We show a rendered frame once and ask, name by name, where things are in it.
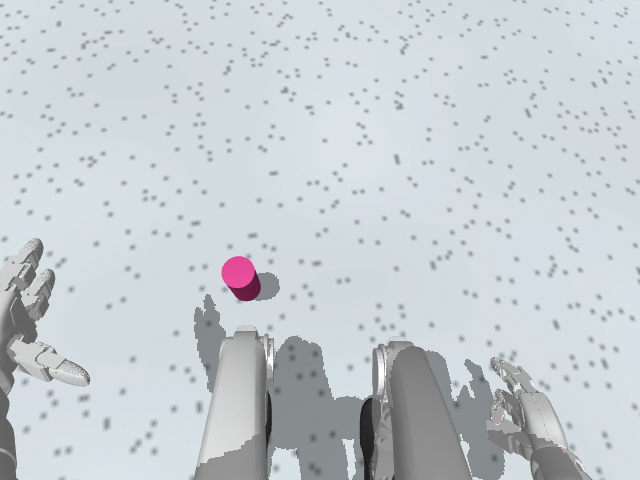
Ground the right robot hand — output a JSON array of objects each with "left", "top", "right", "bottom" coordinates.
[{"left": 486, "top": 357, "right": 569, "bottom": 461}]

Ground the right robot foot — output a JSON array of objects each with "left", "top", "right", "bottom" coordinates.
[{"left": 360, "top": 398, "right": 394, "bottom": 480}]

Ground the can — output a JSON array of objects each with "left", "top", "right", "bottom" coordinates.
[{"left": 221, "top": 256, "right": 261, "bottom": 301}]

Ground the right robot arm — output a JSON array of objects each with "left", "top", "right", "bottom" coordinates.
[{"left": 530, "top": 447, "right": 592, "bottom": 480}]

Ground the left robot arm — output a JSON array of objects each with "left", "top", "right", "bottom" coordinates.
[{"left": 0, "top": 360, "right": 18, "bottom": 480}]

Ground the left robot hand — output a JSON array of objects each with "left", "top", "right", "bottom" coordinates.
[{"left": 0, "top": 238, "right": 90, "bottom": 386}]

